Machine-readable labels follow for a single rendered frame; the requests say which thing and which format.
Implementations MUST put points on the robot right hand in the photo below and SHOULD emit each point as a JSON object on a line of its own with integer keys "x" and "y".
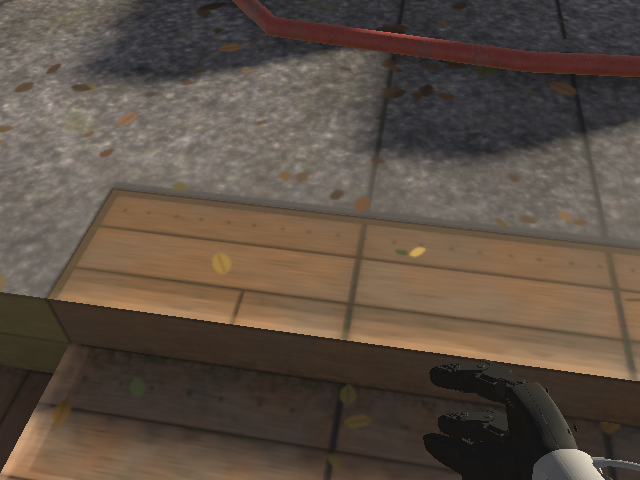
{"x": 512, "y": 443}

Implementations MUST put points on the robot right forearm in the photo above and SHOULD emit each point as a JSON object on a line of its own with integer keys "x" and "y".
{"x": 567, "y": 464}

